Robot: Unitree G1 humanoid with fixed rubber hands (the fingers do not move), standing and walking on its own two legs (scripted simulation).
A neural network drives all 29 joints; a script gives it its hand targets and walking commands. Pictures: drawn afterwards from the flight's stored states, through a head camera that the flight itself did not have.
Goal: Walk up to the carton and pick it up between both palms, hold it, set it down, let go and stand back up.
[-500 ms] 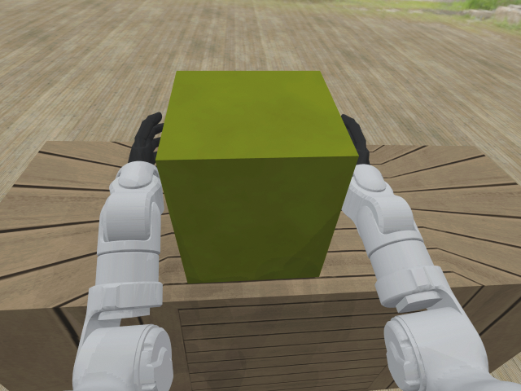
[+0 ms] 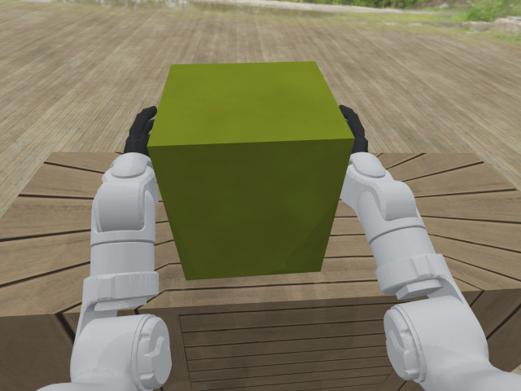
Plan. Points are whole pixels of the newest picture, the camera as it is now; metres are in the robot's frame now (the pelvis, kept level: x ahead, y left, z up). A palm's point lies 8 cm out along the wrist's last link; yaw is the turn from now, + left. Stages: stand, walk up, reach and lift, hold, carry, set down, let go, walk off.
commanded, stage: reach and lift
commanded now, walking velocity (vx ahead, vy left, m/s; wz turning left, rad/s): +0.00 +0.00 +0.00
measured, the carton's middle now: (249, 173) +0.38 +0.01 +0.20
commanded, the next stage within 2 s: hold in 0.12 s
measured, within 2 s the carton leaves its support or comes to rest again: neither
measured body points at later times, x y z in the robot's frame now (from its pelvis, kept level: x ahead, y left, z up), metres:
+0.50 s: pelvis +0.00 +0.00 +0.00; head -0.08 +0.02 +0.44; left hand +0.37 +0.16 +0.25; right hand +0.38 -0.15 +0.26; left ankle +0.05 +0.13 -0.75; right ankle -0.01 -0.11 -0.75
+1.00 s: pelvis +0.00 +0.00 +0.00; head -0.08 +0.01 +0.44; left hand +0.38 +0.16 +0.25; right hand +0.38 -0.15 +0.27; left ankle +0.05 +0.13 -0.75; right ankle -0.01 -0.11 -0.75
